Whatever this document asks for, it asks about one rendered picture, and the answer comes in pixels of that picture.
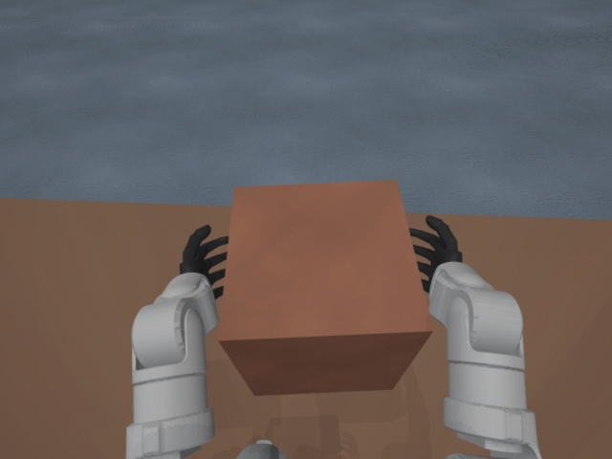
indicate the right robot hand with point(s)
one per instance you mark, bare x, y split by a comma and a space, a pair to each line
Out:
445, 247

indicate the robot right forearm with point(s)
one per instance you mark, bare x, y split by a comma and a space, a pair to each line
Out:
486, 403

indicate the robot left forearm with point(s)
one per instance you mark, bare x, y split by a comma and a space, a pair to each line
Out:
171, 414

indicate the left robot hand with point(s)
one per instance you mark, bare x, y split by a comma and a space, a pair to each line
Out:
194, 257

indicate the carton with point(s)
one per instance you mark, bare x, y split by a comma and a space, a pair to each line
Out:
322, 290

